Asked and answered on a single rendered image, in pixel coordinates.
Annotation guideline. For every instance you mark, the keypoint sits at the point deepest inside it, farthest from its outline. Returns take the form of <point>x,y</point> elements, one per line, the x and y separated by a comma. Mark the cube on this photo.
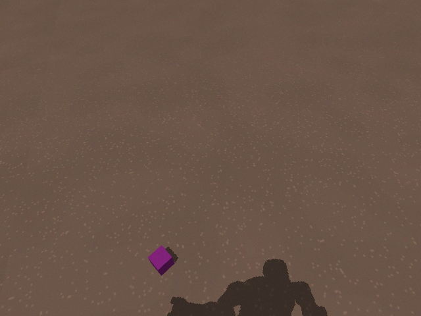
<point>161,260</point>

